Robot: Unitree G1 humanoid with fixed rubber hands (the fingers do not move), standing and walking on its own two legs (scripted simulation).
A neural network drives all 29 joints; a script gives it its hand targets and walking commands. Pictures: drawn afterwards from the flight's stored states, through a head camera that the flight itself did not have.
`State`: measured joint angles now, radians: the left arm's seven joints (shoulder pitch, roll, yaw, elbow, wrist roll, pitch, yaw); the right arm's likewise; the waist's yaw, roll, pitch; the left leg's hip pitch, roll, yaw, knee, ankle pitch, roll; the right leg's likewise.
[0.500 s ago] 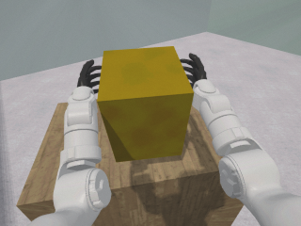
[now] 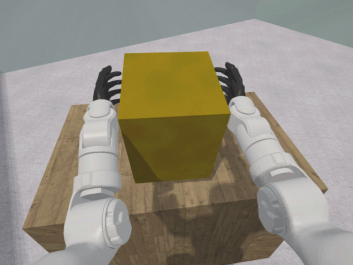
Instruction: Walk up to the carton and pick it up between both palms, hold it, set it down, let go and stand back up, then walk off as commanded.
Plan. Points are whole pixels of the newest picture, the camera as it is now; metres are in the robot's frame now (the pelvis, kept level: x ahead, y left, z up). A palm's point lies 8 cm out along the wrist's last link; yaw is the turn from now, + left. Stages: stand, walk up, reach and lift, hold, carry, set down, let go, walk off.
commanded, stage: set down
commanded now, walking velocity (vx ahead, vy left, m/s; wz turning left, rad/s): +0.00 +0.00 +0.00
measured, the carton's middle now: (170, 120) +0.43 +0.03 +0.14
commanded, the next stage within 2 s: none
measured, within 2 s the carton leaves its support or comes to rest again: neither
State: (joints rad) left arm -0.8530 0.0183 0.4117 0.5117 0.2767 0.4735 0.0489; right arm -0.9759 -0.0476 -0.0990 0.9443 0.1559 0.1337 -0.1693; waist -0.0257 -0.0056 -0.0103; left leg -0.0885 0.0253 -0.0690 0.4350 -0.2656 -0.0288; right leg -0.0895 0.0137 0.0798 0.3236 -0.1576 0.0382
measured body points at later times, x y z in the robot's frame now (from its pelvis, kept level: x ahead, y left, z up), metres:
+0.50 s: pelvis +0.00 +0.00 +0.00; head -0.03 +0.02 +0.45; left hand +0.41 +0.18 +0.19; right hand +0.43 -0.11 +0.19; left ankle -0.01 +0.13 -0.74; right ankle +0.02 -0.15 -0.74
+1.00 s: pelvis +0.01 +0.00 +0.00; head -0.01 +0.02 +0.45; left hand +0.42 +0.19 +0.16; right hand +0.44 -0.11 +0.16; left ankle -0.01 +0.13 -0.74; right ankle +0.02 -0.15 -0.74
